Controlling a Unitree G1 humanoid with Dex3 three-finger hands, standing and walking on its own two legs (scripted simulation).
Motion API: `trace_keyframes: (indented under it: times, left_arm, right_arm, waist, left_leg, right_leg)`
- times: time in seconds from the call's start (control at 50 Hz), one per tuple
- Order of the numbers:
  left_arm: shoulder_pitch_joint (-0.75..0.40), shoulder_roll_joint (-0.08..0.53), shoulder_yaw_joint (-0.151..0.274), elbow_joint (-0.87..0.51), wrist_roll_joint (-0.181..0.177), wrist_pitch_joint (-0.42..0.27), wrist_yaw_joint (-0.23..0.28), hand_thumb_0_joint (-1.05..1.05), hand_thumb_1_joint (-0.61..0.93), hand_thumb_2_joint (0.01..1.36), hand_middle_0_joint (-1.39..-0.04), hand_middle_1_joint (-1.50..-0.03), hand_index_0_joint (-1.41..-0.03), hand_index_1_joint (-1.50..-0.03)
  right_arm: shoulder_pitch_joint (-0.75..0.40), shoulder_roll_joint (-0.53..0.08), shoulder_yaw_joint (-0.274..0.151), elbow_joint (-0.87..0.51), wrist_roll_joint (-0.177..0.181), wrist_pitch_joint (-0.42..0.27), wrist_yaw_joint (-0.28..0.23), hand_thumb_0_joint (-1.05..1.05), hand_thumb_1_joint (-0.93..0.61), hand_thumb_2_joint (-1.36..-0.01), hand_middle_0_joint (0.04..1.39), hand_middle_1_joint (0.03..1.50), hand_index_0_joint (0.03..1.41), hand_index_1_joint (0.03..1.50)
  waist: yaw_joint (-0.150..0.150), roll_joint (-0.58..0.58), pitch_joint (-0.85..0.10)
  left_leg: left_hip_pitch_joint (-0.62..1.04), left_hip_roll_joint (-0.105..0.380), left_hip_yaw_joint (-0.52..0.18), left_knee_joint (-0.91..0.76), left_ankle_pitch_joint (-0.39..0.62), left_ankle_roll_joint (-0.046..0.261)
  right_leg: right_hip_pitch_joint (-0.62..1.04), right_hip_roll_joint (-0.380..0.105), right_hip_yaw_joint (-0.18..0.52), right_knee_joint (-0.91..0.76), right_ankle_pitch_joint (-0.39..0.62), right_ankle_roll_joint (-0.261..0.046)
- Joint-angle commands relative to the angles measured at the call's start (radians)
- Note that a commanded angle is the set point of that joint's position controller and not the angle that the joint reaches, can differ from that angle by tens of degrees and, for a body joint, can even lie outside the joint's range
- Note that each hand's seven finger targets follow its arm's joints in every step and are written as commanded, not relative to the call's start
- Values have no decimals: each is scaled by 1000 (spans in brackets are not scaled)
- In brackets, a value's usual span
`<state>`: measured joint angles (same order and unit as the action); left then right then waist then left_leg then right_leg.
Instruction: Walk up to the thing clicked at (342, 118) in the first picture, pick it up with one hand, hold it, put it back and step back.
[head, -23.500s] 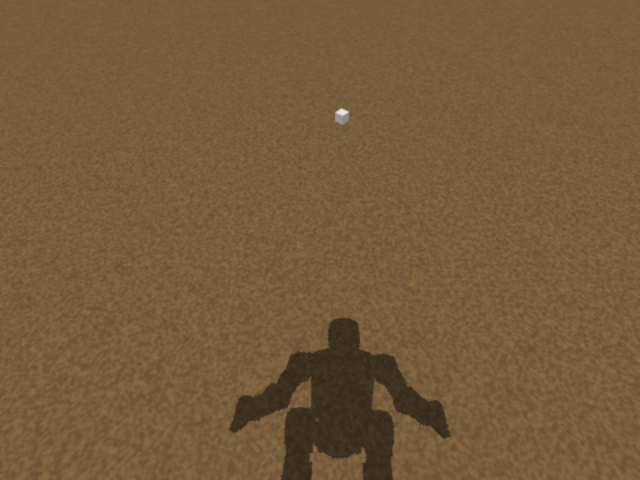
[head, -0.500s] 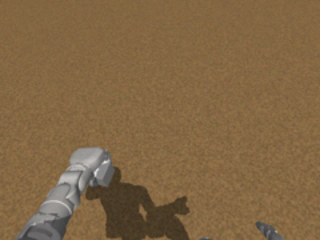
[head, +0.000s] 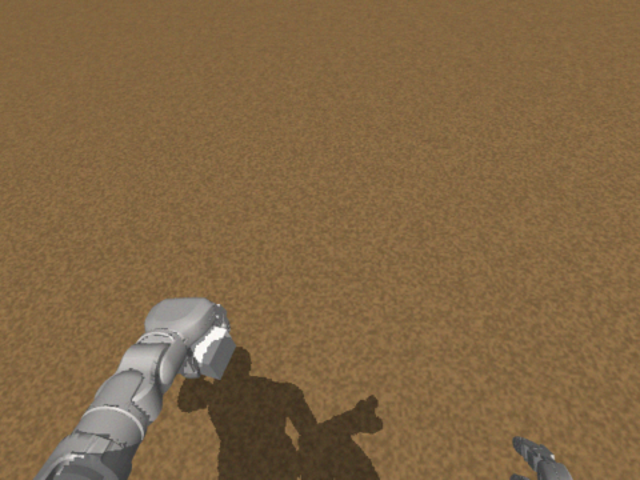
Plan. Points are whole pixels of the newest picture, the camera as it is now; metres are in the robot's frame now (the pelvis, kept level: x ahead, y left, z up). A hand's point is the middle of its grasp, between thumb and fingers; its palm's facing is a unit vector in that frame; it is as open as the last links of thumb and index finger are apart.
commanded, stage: hold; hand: left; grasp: from above
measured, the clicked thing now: (207, 350) +0.31 +0.21 -0.08
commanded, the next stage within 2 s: crouch in 1.02 s
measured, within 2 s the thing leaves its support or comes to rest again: neither
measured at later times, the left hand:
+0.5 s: hand (186, 357) +0.28 +0.22 -0.03, palm faces -0.48 -0.03 -0.88, open 8.1 cm
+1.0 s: hand (182, 356) +0.28 +0.22 -0.03, palm faces -0.47 -0.03 -0.88, open 8.1 cm
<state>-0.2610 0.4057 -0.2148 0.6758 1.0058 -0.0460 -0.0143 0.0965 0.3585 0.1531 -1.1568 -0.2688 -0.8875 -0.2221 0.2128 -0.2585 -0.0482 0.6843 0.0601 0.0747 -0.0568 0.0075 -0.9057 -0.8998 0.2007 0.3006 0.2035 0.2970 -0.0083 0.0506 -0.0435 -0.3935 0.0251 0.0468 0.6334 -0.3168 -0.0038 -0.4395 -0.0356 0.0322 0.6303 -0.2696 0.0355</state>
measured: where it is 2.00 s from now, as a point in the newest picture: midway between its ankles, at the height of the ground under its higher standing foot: outside the picture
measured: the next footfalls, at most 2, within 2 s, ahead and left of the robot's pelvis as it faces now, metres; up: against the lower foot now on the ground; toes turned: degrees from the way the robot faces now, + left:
none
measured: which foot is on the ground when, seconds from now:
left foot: down 0.00-1.00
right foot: down 0.00-1.00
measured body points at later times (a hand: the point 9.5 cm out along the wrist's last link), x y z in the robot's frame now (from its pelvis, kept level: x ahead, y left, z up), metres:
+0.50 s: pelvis -0.01 +0.00 +0.01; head +0.00 -0.03 +0.46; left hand +0.30 +0.22 +0.02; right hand +0.14 -0.26 -0.11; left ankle +0.00 +0.12 -0.72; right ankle +0.03 -0.14 -0.72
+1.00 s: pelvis +0.00 +0.00 +0.01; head +0.01 -0.03 +0.46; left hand +0.30 +0.22 +0.02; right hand +0.15 -0.25 -0.11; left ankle +0.00 +0.12 -0.72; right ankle +0.03 -0.14 -0.72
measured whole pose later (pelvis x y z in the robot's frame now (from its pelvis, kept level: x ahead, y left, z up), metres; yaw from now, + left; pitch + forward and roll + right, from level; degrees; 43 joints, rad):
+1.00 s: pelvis +0.00 +0.00 +0.01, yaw +0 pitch +1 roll +1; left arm -0.22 0.42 -0.21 0.61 1.00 -0.07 -0.05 0.09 0.35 0.16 -1.17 -0.26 -0.89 -0.23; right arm 0.17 -0.25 -0.03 0.68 0.06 0.09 -0.07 0.01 -0.91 -0.90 0.20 0.30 0.20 0.30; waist 0.01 0.05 0.00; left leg -0.28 0.02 0.05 0.51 -0.26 -0.01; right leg -0.33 -0.04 0.03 0.52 -0.22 0.03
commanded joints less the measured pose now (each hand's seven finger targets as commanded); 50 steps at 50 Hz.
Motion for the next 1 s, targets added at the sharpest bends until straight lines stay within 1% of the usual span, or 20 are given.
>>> trace_keyframes:
  times: [0.0, 0.08, 0.14, 0.18, 0.22, 0.26, 0.42, 0.44, 0.46, 0.5, 0.52, 0.58, 0.6, 0.64, 0.72, 0.8, 0.84, 0.88, 0.96, 0.98]
  left_arm:
    - [-321, 224, 117, -213, -10, -5, 38, 0, 805, 338, -1164, -267, -1192, -242]
    - [-307, 229, 127, -223, -5, -4, 34, 0, 808, 367, -1190, -257, -1204, -244]
    - [-331, 217, 111, -228, -13, -7, 32, 0, 822, 370, -1197, -256, -1213, -242]
    - [-325, 236, 127, -232, -2, -7, 31, 0, 815, 352, -1191, -249, -1209, -234]
    - [-336, 238, 130, -250, -8, -8, 27, 0, 803, 347, -1176, -252, -1197, -234]
    - [-339, 211, 108, -257, -12, -5, 23, 0, 800, 351, -1177, -257, -1197, -240]
    - [-287, 236, 131, -256, -26, -14, -3, 0, 831, 340, -1177, -269, -1208, -240]
    - [-306, 221, 111, -270, -28, -18, -10, 0, 826, 359, -1196, -256, -1214, -240]
    - [-312, 229, 117, -284, -31, -23, -13, 0, 821, 354, -1187, -259, -1209, -239]
    - [-285, 251, 146, -258, -24, -25, -10, 0, 813, 344, -1180, -261, -1204, -238]
    - [-273, 243, 145, -263, -22, -29, -11, 0, 808, 360, -1179, -265, -1199, -247]
    - [-331, 229, 118, -297, -24, -37, -8, 0, 847, 361, -1194, -292, -1225, -264]
    - [-321, 248, 139, -306, -25, -37, -5, 0, 850, 348, -1187, -302, -1224, -267]
    - [-273, 223, 132, -283, -31, -37, 0, 0, 837, 378, -1198, -292, -1222, -271]
    - [-251, 234, 142, -250, -16, -31, 12, 0, 834, 386, -1203, -278, -1221, -263]
    - [-324, 231, 122, -297, -19, -34, 10, 0, 843, 391, -1209, -288, -1229, -269]
    - [-300, 251, 149, -299, -16, -34, 14, 0, 845, 387, -1205, -289, -1227, -269]
    - [-289, 215, 122, -280, -25, -27, 17, 0, 848, 390, -1205, -297, -1229, -276]
    - [-272, 241, 139, -258, -16, -22, 17, 0, 818, 382, -1198, -266, -1213, -254]
    - [-290, 217, 111, -277, -16, -24, 12, 0, 808, 377, -1186, -275, -1203, -260]
  right_arm:
    - [-67, -129, -40, -134, -5, -39, -15, 0, -903, -900, 200, 300, 200, 300]
    - [-73, -127, -39, -137, -3, -39, -17, 0, -905, -901, 200, 300, 200, 300]
    - [-83, -124, -37, -137, -4, -39, -19, 0, -904, -901, 200, 300, 200, 300]
    - [-81, -127, -37, -137, -3, -40, -20, 0, -905, -901, 200, 300, 200, 300]
    - [-91, -124, -35, -138, -2, -38, -20, 0, -904, -901, 200, 300, 200, 300]
    - [-91, -119, -31, -141, -3, -39, -20, 0, -905, -901, 200, 300, 200, 300]
    - [-118, -123, -25, -153, -2, -39, -23, 0, -901, -900, 200, 300, 200, 300]
    - [-118, -117, -22, -155, -2, -40, -23, 0, -903, -901, 200, 300, 200, 300]
    - [-118, -119, -24, -156, -1, -41, -24, 0, -904, -901, 200, 300, 200, 300]
    - [-117, -121, -22, -156, -2, -38, -26, 0, -905, -902, 200, 300, 200, 300]
    - [-124, -117, -22, -158, -3, -38, -26, 0, -905, -903, 200, 300, 200, 300]
    - [-118, -116, -20, -150, -4, -40, -29, 0, -904, -902, 200, 300, 200, 300]
    - [-121, -114, -19, -149, -2, -40, -30, 0, -906, -902, 200, 300, 200, 300]
    - [-119, -114, -20, -151, -3, -39, -29, 0, -906, -902, 200, 300, 200, 300]
    - [-129, -116, -19, -152, -4, -33, -28, 0, -905, -903, 200, 300, 200, 300]
    - [-124, -114, -20, -146, -3, -32, -28, 0, -907, -903, 200, 300, 200, 300]
    - [-126, -116, -24, -148, -2, -33, -29, 0, -905, -902, 200, 300, 200, 300]
    - [-117, -115, -23, -143, -3, -30, -26, 0, -905, -902, 200, 300, 200, 300]
    - [-118, -120, -27, -143, -1, -24, -26, 0, -905, -902, 200, 300, 200, 300]
    - [-120, -115, -24, -147, -2, -23, -24, 0, -905, -903, 200, 300, 200, 300]
  waist:
    - [2, -36, -256]
    - [10, -42, -267]
    - [2, -39, -248]
    - [8, -43, -258]
    - [13, -42, -262]
    - [5, -39, -247]
    - [17, -43, -206]
    - [9, -38, -205]
    - [12, -34, -218]
    - [18, -40, -207]
    - [22, -34, -209]
    - [1, -43, -238]
    - [18, -25, -232]
    - [17, -47, -225]
    - [18, -48, -183]
    - [9, -21, -222]
    - [23, -25, -245]
    - [7, -32, -223]
    - [17, -45, -214]
    - [8, -34, -214]
  left_leg:
    - [120, -40, -14, -102, 192, 15]
    - [138, -45, -8, -104, 224, 17]
    - [144, -41, -9, -119, 208, 15]
    - [152, -43, -7, -124, 214, 18]
    - [158, -45, -5, -126, 211, 20]
    - [164, -43, -4, -136, 197, 19]
    - [164, -40, -13, -169, 151, 18]
    - [172, -39, -12, -171, 155, 19]
    - [180, -38, -15, -172, 163, 18]
    - [173, -41, -14, -171, 171, 17]
    - [180, -43, -10, -173, 173, 17]
    - [205, -44, -10, -167, 200, 19]
    - [202, -44, -9, -171, 194, 17]
    - [202, -42, -10, -175, 202, 18]
    - [184, -44, -11, -187, 173, 16]
    - [219, -41, -14, -184, 202, 13]
    - [222, -43, -13, -181, 217, 15]
    - [220, -39, -11, -183, 220, 13]
    - [215, -39, -14, -188, 229, 14]
    - [220, -39, -15, -192, 232, 14]
  right_leg:
    - [125, 61, -32, -103, 127, -39]
    - [152, 57, -28, -110, 162, -36]
    - [143, 59, -32, -120, 145, -37]
    - [156, 57, -30, -123, 149, -38]
    - [164, 55, -28, -132, 148, -35]
    - [161, 54, -27, -138, 138, -35]
    - [169, 56, -31, -168, 83, -37]
    - [172, 55, -28, -168, 91, -38]
    - [179, 55, -27, -167, 98, -38]
    - [178, 56, -30, -170, 100, -38]
    - [182, 55, -30, -171, 100, -39]
    - [182, 55, -27, -171, 131, -36]
    - [187, 55, -29, -175, 124, -37]
    - [193, 56, -31, -175, 131, -38]
    - [180, 54, -34, -185, 100, -39]
    - [188, 55, -32, -179, 128, -40]
    - [205, 54, -35, -180, 141, -40]
    - [198, 57, -35, -181, 146, -40]
    - [207, 55, -37, -187, 154, -41]
    - [202, 54, -38, -185, 161, -42]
